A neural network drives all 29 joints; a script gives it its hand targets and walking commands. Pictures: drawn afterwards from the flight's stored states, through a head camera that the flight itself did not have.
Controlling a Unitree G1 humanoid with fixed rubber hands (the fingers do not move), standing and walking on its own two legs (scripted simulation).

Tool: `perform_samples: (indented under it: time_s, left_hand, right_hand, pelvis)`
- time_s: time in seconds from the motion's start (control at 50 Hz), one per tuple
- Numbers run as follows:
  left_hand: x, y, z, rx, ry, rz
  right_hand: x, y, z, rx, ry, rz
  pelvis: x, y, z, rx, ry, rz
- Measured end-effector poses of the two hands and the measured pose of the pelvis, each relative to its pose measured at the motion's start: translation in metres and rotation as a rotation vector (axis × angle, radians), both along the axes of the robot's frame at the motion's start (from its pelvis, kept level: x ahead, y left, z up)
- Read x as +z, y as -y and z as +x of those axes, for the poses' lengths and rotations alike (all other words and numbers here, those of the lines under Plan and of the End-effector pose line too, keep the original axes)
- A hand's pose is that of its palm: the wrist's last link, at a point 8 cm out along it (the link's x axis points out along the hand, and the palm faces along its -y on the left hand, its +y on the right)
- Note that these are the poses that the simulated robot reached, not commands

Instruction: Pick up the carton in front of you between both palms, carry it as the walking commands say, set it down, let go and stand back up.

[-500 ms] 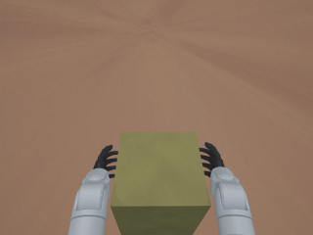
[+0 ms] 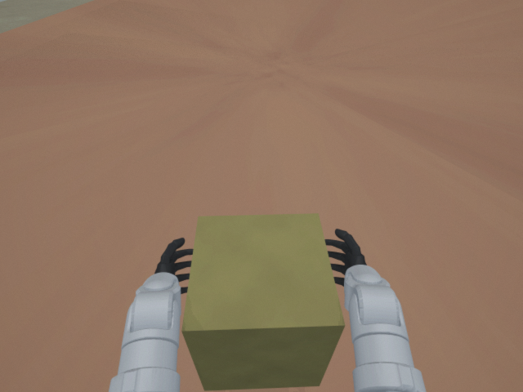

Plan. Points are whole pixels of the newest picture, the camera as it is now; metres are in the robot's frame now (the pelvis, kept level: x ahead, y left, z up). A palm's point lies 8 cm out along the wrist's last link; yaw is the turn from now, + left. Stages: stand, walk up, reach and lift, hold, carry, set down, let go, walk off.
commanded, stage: set down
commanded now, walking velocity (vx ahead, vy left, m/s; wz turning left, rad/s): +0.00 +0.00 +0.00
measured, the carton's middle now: (260, 303) +0.30 -0.01 -0.04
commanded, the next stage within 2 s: none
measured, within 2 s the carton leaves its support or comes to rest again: neither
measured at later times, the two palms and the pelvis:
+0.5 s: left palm (193, 307) +0.34 +0.13 -0.13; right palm (341, 308) +0.32 -0.17 -0.11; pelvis -0.02 +0.03 -0.05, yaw -3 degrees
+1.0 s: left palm (209, 322) +0.39 +0.12 -0.28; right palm (330, 322) +0.37 -0.18 -0.27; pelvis -0.07 +0.01 -0.21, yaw -1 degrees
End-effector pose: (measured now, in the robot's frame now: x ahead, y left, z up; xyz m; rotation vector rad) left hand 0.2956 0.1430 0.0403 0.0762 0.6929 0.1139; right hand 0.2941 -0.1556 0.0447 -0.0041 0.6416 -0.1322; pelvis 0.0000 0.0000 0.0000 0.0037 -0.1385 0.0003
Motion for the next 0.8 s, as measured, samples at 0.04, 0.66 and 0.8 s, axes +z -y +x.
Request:
perform_samples:
  time_s: [0.04, 0.66, 0.8]
  left_hand:
    - [-0.005, -0.002, 0.001, 0.008, -0.011, -0.011]
    - [-0.241, 0.016, 0.053, -0.019, -0.006, -0.039]
    - [-0.271, 0.019, 0.079, 0.011, 0.076, -0.08]
  right_hand:
    - [0.0, -0.002, 0.004, 0.003, -0.009, -0.005]
    - [-0.232, 0.015, 0.046, -0.073, 0.004, 0.016]
    - [-0.26, 0.018, 0.072, -0.078, 0.087, 0.027]
  pelvis:
    - [0.0, 0.001, -0.001, -0.008, 0.0, 0.001]
    - [-0.107, -0.022, -0.042, -0.029, -0.696, 0.022]
    - [-0.16, -0.012, -0.06, -0.014, -0.789, 0.022]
